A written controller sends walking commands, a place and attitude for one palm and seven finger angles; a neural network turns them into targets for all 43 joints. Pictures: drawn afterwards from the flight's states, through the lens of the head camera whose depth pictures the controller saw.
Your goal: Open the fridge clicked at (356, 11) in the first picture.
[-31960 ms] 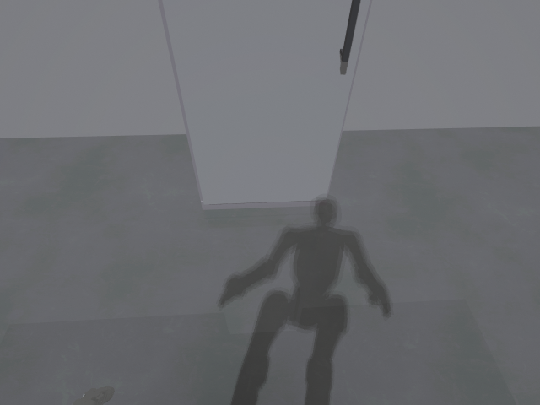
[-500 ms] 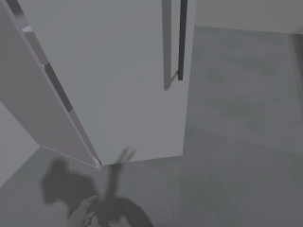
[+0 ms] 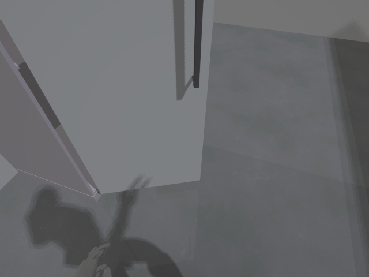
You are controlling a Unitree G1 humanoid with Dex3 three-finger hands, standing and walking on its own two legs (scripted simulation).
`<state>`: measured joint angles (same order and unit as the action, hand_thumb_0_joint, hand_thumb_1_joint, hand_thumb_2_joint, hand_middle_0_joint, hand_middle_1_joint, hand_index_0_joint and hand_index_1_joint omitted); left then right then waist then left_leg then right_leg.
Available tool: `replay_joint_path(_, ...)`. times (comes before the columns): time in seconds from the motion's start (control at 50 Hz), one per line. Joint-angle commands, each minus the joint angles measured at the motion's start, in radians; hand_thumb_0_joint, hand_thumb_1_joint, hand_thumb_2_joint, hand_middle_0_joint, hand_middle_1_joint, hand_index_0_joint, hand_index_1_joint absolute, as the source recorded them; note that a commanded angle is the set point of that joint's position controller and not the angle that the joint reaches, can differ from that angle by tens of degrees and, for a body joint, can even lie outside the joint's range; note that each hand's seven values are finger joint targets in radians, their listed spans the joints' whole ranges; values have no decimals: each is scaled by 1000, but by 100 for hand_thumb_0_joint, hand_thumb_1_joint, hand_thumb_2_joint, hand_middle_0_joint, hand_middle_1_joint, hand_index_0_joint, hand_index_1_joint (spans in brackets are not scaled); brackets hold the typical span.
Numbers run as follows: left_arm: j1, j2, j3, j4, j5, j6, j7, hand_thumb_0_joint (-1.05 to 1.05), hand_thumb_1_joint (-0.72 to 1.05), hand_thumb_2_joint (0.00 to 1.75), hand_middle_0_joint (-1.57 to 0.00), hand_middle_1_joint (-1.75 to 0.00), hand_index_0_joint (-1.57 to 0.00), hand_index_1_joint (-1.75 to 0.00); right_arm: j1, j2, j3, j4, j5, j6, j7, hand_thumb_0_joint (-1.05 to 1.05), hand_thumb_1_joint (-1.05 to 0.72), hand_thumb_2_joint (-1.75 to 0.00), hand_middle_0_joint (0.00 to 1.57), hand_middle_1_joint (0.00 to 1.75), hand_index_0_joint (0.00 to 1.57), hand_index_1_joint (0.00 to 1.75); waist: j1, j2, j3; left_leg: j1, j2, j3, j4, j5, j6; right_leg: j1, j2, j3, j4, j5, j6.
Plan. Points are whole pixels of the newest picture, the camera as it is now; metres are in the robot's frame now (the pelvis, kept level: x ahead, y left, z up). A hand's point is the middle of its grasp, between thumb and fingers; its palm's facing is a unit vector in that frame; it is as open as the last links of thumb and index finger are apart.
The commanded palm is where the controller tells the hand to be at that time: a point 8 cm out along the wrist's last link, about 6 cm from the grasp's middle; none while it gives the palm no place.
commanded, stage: stop stepping back and stand still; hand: right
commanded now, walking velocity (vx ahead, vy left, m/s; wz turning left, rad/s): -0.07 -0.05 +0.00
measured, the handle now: (197, 19) +0.72 -0.01 +0.24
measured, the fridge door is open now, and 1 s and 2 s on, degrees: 61 61 61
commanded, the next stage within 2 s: let the arm hang, fingers relaxed in 0.44 s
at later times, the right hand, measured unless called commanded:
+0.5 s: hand (357, 188) +0.24 -0.26 +0.16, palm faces +0.39 +0.79 -0.47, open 7.4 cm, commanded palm +0.18 -0.30 +0.19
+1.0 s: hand out of the picture -0.01 -0.19 -0.17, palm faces +0.06 +0.98 -0.20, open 7.1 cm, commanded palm none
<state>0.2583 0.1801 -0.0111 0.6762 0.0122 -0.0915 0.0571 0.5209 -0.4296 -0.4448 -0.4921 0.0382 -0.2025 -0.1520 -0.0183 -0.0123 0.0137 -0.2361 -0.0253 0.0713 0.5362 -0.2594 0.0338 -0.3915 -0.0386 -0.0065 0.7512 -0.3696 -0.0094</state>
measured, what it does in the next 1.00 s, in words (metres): stands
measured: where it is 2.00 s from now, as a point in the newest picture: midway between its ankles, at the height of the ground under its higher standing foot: outside the picture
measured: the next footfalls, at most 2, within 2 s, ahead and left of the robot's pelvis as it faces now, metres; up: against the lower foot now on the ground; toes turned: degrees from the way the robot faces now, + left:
none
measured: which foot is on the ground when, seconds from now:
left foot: down 0.00-1.00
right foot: down 0.00-1.00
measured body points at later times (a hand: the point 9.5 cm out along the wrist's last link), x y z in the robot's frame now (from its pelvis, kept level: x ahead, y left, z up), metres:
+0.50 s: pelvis +0.04 +0.00 +0.01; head +0.05 +0.00 +0.46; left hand +0.22 +0.23 -0.07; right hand +0.21 -0.30 +0.18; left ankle +0.00 +0.11 -0.73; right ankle +0.05 -0.11 -0.73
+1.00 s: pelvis +0.01 -0.01 +0.01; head +0.04 -0.02 +0.46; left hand +0.02 +0.23 -0.14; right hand -0.02 -0.24 -0.15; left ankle +0.00 +0.11 -0.73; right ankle +0.05 -0.11 -0.73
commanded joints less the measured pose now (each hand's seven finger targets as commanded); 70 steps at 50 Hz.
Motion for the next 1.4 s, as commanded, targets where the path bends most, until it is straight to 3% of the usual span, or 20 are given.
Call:
replay_joint_path(0.0,-122,143,57,-160,-15,-70,23,0,90,90,-20,-30,-20,-30,-108,-119,-45,-139,14,-51,-12,0,-90,-90,20,30,20,30,38,101,-51,-49,174,-168,-98,10,61,166,-12,19,-244,169,-21)
replay_joint_path(0.04,-157,164,62,-181,-16,-80,32,0,90,90,-20,-30,-20,-30,-130,-142,-52,-213,7,-72,-5,0,-90,-90,20,30,20,30,19,-59,-37,-69,77,-101,-28,-12,-10,183,-102,144,-338,222,-53)
replay_joint_path(0.08,-156,139,41,-176,-6,-88,32,0,90,90,-20,-30,-20,-30,-127,-167,-77,-243,0,-85,-3,0,-90,-90,20,30,20,30,18,-209,0,-15,18,-57,52,-81,-40,85,-170,316,-513,59,-82)
replay_joint_path(0.12,-157,134,40,-177,1,-100,32,0,90,90,-20,-30,-20,-30,-129,-206,-120,-271,-15,-104,-10,0,-90,-90,20,30,20,30,2,-207,1,34,30,-64,-12,-50,-34,72,-167,276,-507,61,-92)
replay_joint_path(0.2,-120,137,51,-188,-10,-94,17,0,90,90,-20,-30,-20,-30,4,-154,-112,-186,2,-105,-9,0,-90,-90,20,30,20,30,9,-69,-116,147,71,-117,-129,182,-14,118,-62,90,-325,296,-36)
replay_joint_path(0.24,-115,135,56,-195,-19,-84,12,0,90,90,-20,-30,-20,-30,36,-135,-99,-149,15,-96,-4,0,-90,-90,20,30,20,30,21,-15,-156,149,115,-163,-129,330,1,157,-45,49,-261,385,-16)
replay_joint_path(0.34,-125,141,55,-213,-24,-61,22,0,90,90,-20,-30,-20,-30,16,-140,-86,-125,23,-77,-2,0,-90,-90,20,30,20,30,22,-1,-166,140,107,-125,-98,431,-16,199,-49,45,-266,502,-15)
replay_joint_path(0.5,-141,145,51,-229,-22,-47,31,0,90,90,-20,-30,-20,-30,-10,-156,-83,-187,22,-74,-7,0,-90,-90,20,30,20,30,13,-37,-134,111,92,-125,-126,310,-21,192,-47,63,-304,441,-22)
replay_joint_path(0.52,-202,263,92,-19,-40,-107,-63,0,90,90,-20,-30,-20,-30,-73,28,370,593,-46,60,119,0,-90,-90,20,30,20,30,68,-15,-74,-47,152,-47,2,365,-3,178,-77,64,-158,557,-18)
replay_joint_path(0.54,-128,307,106,-6,-31,-33,-67,0,90,90,-20,-30,-20,-30,-114,13,322,620,-60,157,148,0,-90,-90,20,30,20,30,44,-27,-113,-40,171,-86,-20,264,-1,145,-93,76,-190,498,-22)
replay_joint_path(0.58,-111,259,82,-11,-10,15,-63,0,90,90,-20,-30,-20,-30,-153,36,336,721,-68,182,154,0,-90,-90,20,30,20,30,23,44,-105,-26,137,-67,-2,116,-1,55,-95,129,-216,359,-55)
replay_joint_path(0.64,-102,222,61,13,9,46,-59,0,90,90,-20,-30,-20,-30,-231,36,369,905,-69,188,151,0,-90,-90,20,30,20,30,26,176,-100,-2,170,-108,-41,167,27,58,-50,115,-194,359,-43)
replay_joint_path(0.68,-89,193,50,59,18,70,-54,0,90,90,-20,-30,-20,-30,-282,52,390,1041,-64,200,143,0,-90,-90,20,30,20,30,35,161,-78,-11,172,-114,-62,158,31,92,-32,105,-218,362,-33)
replay_joint_path(0.72,-94,187,39,102,21,81,-50,0,90,90,-20,-30,-20,-30,-294,53,401,1156,-60,207,137,0,-90,-90,20,30,20,30,24,51,-68,29,143,-105,-66,150,12,106,-41,116,-273,400,-35)
replay_joint_path(0.78,-92,164,27,179,17,89,-41,0,90,90,-20,-30,-20,-30,-285,71,412,1315,-51,208,136,0,-90,-90,20,30,20,30,16,-80,-31,53,125,-112,-126,30,6,98,-42,122,-344,276,-35)
replay_joint_path(0.82,-71,150,25,223,13,91,-34,0,90,90,-20,-30,-20,-30,-261,80,413,1391,-51,204,136,0,-90,-90,20,30,20,30,13,-74,-16,57,123,-115,-167,13,12,107,-40,116,-354,235,-33)
replay_joint_path(0.86,-37,121,29,262,16,95,-28,0,90,90,-20,-30,-20,-30,-240,113,406,1447,-50,203,134,0,-90,-90,20,30,20,30,17,-138,-28,70,127,-117,-193,-10,21,109,-37,111,-365,169,-34)
replay_joint_path(0.94,31,101,35,320,9,97,-21,0,90,90,-20,-30,-20,-30,-217,139,417,1527,-48,197,133,0,-90,-90,20,30,20,30,25,-31,-26,66,127,-103,-218,-2,21,137,-46,111,-372,179,-36)
replay_joint_path(1.04,81,76,34,376,5,96,-16,0,90,90,-20,-30,-20,-30,-183,163,425,1596,-46,196,126,0,-90,-90,20,30,20,30,25,4,21,49,120,-92,-219,1,16,144,-53,110,-392,195,-39)
replay_joint_path(1.38,103,31,37,418,11,90,-15,0,90,90,-20,-30,-20,-30,-155,213,418,1627,-53,197,116,0,-90,-90,20,30,20,30,20,1,87,11,110,-93,-192,-27,7,96,-48,115,-442,108,-43)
